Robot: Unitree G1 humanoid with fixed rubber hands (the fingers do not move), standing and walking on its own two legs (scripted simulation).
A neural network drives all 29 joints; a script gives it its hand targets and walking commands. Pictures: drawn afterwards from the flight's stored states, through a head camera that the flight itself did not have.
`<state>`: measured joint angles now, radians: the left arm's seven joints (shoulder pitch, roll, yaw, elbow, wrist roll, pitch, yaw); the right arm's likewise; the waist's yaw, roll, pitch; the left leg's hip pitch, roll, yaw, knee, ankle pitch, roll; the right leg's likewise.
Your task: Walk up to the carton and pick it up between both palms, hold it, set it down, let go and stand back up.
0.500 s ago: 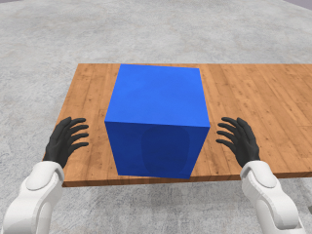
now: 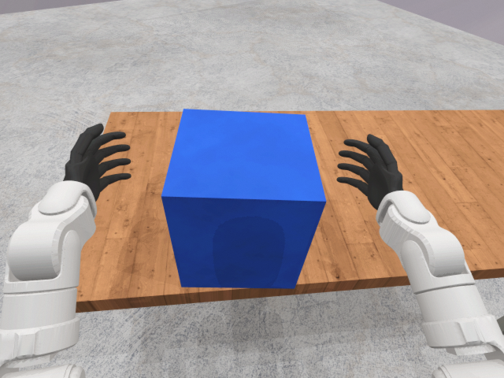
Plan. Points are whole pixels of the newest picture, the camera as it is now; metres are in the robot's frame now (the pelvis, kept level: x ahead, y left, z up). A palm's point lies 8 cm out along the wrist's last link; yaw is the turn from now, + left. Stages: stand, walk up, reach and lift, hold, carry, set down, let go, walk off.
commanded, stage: reach and lift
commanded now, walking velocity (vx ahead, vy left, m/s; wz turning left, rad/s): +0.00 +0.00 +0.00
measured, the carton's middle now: (241, 203) +0.41 +0.00 +0.06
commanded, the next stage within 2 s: none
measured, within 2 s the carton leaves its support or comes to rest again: neither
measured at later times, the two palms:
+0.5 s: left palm (80, 131) +0.40 +0.22 +0.21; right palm (375, 135) +0.40 -0.20 +0.21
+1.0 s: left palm (97, 171) +0.40 +0.22 +0.14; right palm (353, 166) +0.41 -0.18 +0.14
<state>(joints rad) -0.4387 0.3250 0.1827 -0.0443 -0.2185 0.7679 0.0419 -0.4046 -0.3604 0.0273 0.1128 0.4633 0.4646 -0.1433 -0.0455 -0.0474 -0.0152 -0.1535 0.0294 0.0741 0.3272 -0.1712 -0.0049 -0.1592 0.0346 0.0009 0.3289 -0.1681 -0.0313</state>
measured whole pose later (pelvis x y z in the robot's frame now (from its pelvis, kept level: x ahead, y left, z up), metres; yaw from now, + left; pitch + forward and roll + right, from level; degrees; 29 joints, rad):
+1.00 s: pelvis -0.01 +0.00 +0.00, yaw +2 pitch +3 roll -1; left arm -0.79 0.31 0.10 0.75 -0.15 0.36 0.02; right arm -0.79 -0.27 -0.01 0.81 0.31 0.24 -0.11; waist -0.03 -0.03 -0.05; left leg -0.25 0.02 0.02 0.37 -0.17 -0.01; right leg -0.22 0.04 -0.03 0.32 -0.15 -0.03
